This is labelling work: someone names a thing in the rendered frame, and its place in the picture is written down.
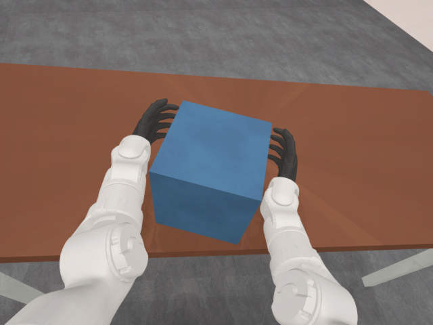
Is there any robot left upper arm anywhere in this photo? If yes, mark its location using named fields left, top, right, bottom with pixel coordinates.
left=4, top=221, right=148, bottom=325

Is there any robot right forearm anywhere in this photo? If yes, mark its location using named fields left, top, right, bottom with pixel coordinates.
left=260, top=177, right=340, bottom=286

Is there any carton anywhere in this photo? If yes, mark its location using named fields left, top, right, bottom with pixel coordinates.
left=149, top=100, right=272, bottom=244

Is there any table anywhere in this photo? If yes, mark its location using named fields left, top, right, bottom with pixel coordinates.
left=0, top=63, right=433, bottom=304

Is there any robot left hand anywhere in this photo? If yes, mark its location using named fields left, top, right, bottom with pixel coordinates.
left=132, top=98, right=179, bottom=146

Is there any robot left forearm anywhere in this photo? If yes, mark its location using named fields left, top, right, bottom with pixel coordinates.
left=60, top=135, right=151, bottom=280

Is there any robot right hand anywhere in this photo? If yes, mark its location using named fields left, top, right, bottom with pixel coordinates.
left=267, top=127, right=298, bottom=182

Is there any robot right upper arm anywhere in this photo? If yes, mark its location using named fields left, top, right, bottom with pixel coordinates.
left=271, top=268, right=358, bottom=325

